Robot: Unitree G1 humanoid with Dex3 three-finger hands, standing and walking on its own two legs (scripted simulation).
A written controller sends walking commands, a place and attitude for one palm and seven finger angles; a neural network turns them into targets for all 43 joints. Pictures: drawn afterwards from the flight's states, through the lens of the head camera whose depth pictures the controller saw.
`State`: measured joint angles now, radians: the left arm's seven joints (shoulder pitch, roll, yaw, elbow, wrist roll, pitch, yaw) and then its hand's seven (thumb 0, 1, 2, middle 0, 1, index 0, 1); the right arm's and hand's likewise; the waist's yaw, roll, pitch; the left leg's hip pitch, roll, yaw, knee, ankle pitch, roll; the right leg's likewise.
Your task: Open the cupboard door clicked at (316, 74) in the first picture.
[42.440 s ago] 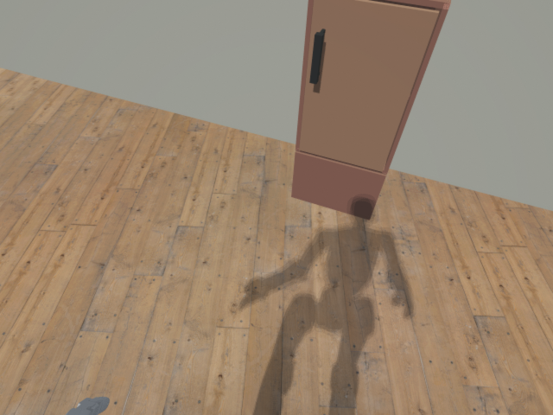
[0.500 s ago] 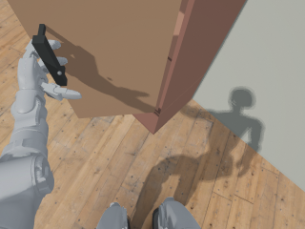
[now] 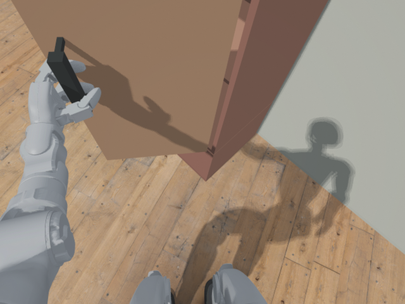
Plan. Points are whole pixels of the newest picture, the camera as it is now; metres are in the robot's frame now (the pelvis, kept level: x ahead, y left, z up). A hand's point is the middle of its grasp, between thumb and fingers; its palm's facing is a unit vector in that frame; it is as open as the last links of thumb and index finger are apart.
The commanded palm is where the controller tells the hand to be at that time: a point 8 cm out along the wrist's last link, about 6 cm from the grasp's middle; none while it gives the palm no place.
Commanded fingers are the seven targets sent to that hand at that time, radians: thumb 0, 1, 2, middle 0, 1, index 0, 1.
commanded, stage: close the thumb around the handle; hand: left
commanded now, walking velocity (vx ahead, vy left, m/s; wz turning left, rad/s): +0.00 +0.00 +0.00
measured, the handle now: (74, 80) +0.54 +0.23 +0.06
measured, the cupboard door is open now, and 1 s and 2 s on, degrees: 52 84 100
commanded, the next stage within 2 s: pull the door open along its arc in 0.20 s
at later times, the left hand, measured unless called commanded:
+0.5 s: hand (83, 105) +0.48 +0.20 +0.06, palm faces +0.09 -1.00 -0.01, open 6.0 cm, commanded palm +0.43 +0.24 +0.06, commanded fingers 0.00 0.90 0.90 -0.40 -1.35 -0.40 -1.35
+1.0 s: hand (126, 171) +0.34 +0.12 +0.06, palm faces +0.41 -0.91 +0.05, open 6.5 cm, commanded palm +0.27 +0.18 +0.06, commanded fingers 0.00 0.90 0.90 -0.40 -1.35 -0.40 -1.35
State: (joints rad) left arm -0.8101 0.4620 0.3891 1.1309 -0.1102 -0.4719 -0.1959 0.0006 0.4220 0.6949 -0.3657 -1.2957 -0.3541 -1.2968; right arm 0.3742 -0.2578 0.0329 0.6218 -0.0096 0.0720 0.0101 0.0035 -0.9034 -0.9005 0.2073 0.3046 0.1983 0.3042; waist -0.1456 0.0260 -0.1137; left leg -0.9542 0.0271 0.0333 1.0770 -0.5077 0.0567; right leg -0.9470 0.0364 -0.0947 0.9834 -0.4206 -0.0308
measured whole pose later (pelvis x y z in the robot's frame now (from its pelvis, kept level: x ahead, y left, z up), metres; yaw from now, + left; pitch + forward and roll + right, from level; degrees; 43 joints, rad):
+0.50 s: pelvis +0.00 +0.00 +0.00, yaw -1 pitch +22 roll -3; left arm -0.74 0.44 0.38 1.05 -0.13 -0.45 -0.19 0.01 0.70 0.77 -0.34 -1.34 -0.34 -1.35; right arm 0.38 -0.26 0.03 0.61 0.00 0.08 0.01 0.00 -0.90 -0.90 0.21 0.30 0.20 0.30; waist -0.14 0.02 -0.12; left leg -0.94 0.03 0.04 1.06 -0.50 0.06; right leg -0.94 0.04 -0.08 0.97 -0.41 -0.03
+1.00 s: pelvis +0.02 -0.01 +0.02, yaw +1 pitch +15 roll -1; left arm -0.03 -0.04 -0.01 0.26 0.01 -0.36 0.44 0.02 0.63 0.72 -0.35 -1.29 -0.35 -1.29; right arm 0.18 -0.18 0.01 0.52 -0.05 0.06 0.05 0.01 -0.91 -0.90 0.20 0.30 0.20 0.30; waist -0.01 0.01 -0.15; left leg -0.74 0.01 0.06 0.98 -0.51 0.04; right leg -0.77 0.02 -0.06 0.95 -0.45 -0.04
